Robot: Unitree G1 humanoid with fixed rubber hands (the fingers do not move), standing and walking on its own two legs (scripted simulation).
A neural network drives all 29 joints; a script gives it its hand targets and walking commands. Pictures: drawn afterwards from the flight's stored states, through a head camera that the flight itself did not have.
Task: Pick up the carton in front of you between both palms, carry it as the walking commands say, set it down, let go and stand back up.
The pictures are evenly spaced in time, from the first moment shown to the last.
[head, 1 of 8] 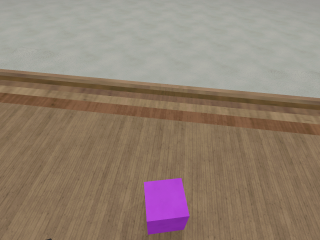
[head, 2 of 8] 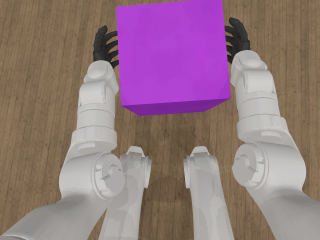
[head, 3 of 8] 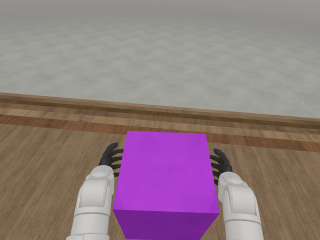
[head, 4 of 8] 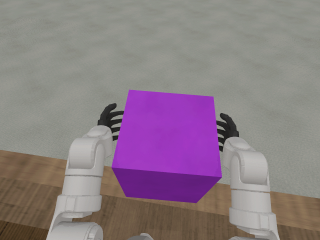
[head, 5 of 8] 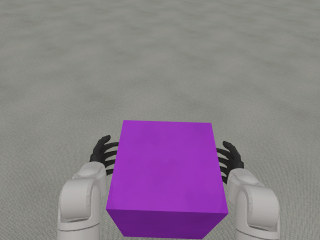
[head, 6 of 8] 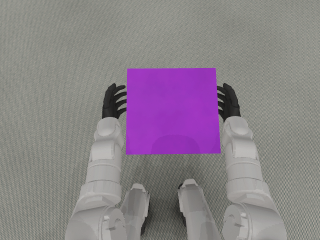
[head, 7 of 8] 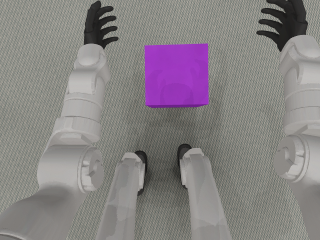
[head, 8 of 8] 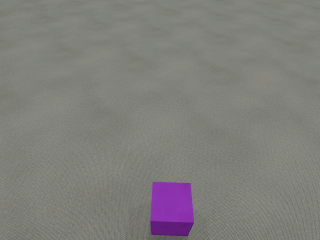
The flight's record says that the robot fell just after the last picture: no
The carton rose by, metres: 0.68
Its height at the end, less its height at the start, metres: -1.05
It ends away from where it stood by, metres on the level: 4.96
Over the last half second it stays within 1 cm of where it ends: yes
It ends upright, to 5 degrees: yes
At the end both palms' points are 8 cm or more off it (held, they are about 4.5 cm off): yes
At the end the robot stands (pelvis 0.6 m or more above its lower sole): yes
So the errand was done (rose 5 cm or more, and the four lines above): yes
